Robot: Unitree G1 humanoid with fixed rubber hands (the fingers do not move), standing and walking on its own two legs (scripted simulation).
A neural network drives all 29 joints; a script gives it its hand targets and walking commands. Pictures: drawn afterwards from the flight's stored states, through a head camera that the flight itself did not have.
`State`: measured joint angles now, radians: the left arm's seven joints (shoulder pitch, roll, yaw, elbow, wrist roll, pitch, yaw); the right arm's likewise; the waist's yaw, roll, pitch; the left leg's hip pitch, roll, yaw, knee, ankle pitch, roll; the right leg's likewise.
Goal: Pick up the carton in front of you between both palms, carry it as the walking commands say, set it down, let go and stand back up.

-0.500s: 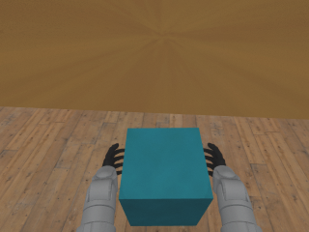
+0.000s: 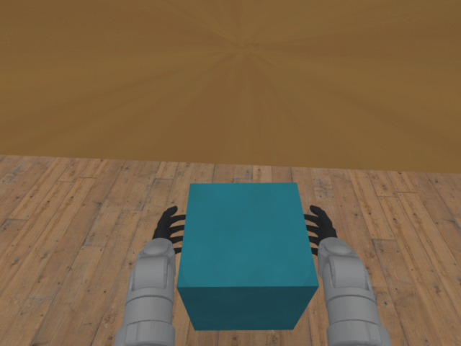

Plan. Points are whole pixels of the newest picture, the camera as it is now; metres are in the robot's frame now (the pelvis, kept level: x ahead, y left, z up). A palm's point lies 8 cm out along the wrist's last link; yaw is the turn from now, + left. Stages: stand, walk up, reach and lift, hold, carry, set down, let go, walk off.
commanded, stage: reach and lift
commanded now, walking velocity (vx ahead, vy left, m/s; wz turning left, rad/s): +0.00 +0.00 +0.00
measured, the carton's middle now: (243, 259) +0.31 +0.00 -0.05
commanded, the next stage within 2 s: hold in 0.48 s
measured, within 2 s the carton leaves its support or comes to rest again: neither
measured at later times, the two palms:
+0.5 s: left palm (162, 242) +0.30 +0.15 +0.04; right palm (328, 242) +0.30 -0.15 +0.04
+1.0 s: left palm (159, 244) +0.29 +0.15 +0.05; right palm (331, 243) +0.29 -0.15 +0.05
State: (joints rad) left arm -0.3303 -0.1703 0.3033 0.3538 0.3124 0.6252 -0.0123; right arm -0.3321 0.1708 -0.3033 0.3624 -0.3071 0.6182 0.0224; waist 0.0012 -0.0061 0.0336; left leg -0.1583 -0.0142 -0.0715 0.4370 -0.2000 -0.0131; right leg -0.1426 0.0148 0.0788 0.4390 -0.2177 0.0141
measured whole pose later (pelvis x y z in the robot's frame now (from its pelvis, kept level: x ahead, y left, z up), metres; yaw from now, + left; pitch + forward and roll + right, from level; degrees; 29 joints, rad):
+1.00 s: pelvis +0.00 +0.00 +0.00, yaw +0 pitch -8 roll +0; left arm -0.30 -0.16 0.25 0.24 0.29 0.76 -0.01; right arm -0.30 0.16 -0.24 0.24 -0.28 0.75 0.02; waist 0.00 -0.01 0.04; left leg -0.06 -0.01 -0.07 0.38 -0.18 -0.01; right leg -0.05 0.01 0.08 0.38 -0.20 0.01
